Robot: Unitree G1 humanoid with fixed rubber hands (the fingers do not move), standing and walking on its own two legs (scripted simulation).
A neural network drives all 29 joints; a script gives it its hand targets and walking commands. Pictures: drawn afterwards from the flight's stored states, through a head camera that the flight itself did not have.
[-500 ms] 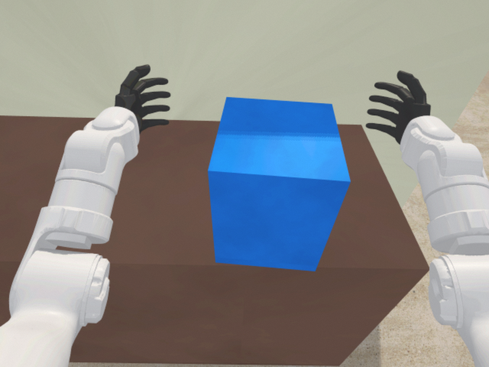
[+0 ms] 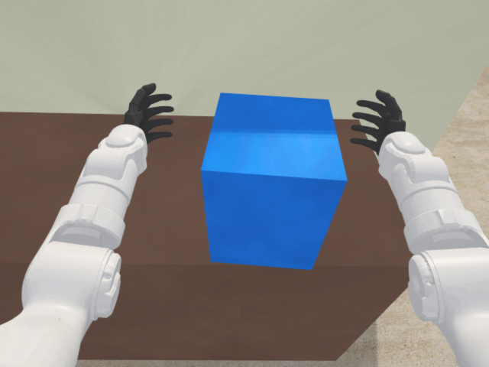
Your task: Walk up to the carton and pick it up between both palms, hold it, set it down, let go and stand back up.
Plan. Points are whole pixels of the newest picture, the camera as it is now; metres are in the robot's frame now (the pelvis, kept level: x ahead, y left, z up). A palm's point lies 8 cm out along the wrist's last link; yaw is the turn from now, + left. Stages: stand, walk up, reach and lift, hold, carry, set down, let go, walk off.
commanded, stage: reach and lift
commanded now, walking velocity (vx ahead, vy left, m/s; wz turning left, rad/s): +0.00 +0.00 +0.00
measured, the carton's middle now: (267, 183) +0.45 -0.06 +0.07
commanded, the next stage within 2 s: none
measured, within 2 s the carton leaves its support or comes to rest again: neither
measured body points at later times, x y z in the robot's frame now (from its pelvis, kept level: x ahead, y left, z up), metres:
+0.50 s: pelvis +0.00 +0.00 -0.01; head +0.03 +0.00 +0.44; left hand +0.47 +0.16 +0.13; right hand +0.44 -0.22 +0.13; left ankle -0.02 +0.12 -0.75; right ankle +0.02 -0.10 -0.75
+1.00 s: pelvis -0.01 +0.00 +0.00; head +0.03 -0.01 +0.44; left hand +0.47 +0.11 +0.13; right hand +0.44 -0.21 +0.12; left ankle -0.02 +0.12 -0.75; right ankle +0.02 -0.10 -0.75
